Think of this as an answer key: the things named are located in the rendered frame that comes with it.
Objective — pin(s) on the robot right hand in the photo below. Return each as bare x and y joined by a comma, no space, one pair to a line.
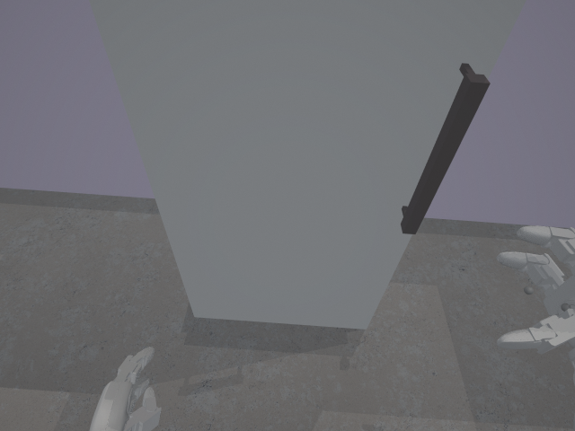
559,328

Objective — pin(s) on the fridge door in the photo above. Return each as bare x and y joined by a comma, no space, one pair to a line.
281,138

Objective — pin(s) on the handle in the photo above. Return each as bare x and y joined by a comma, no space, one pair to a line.
467,101

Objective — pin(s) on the robot left hand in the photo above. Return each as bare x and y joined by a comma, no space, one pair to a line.
119,397

